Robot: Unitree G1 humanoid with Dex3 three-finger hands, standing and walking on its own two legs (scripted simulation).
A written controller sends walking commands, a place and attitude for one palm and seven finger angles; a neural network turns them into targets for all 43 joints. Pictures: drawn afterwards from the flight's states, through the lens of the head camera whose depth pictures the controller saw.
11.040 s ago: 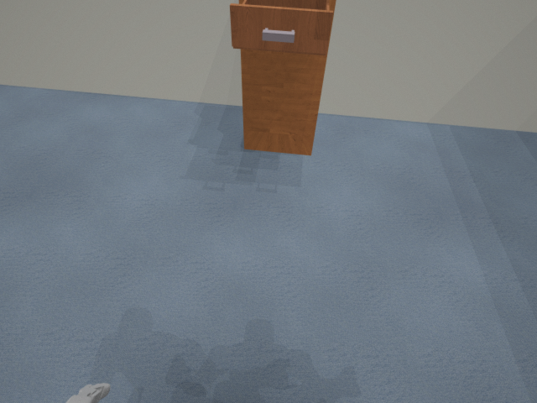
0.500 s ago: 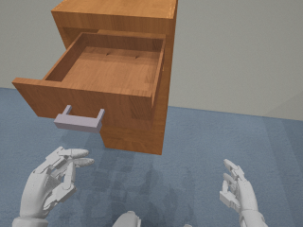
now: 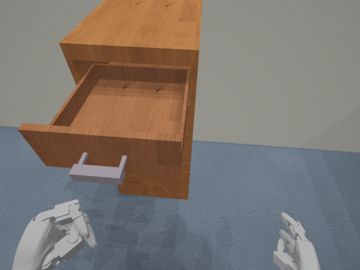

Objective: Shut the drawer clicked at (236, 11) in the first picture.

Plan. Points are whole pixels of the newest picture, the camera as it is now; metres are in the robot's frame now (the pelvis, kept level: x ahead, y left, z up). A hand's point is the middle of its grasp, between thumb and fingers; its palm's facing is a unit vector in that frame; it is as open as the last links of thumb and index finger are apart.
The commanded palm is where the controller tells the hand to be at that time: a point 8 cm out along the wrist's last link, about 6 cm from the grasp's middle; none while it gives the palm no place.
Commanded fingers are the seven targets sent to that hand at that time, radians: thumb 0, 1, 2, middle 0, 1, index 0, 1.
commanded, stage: raise the hand and make a fist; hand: left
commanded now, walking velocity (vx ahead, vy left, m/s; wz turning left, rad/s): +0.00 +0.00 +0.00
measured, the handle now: (101, 166) +0.32 +0.22 +0.06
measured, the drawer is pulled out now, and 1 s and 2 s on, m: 0.29 0.29 0.29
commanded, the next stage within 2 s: bring the fist close to the handle in 0.80 s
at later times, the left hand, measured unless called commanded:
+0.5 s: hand (61, 228) +0.15 +0.19 +0.16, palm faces +0.04 -0.99 -0.11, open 3.3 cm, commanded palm +0.09 +0.24 +0.16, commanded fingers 0.00 0.90 0.90 -1.40 -1.60 -1.40 -1.60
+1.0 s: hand (71, 224) +0.16 +0.19 +0.14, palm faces +0.06 -0.99 -0.12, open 3.3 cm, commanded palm +0.12 +0.24 +0.15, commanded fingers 0.00 0.90 0.90 -1.40 -1.60 -1.40 -1.60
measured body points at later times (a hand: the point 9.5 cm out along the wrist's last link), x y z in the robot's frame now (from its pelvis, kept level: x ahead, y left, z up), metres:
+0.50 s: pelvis +0.00 +0.01 +0.01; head -0.03 +0.00 +0.46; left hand +0.14 +0.24 +0.17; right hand +0.21 -0.18 -0.02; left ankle +0.01 +0.11 -0.70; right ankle -0.01 -0.10 -0.70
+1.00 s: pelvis +0.01 -0.02 +0.02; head -0.02 -0.05 +0.47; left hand +0.15 +0.24 +0.15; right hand +0.20 -0.24 -0.03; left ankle +0.01 +0.11 -0.70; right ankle -0.01 -0.10 -0.70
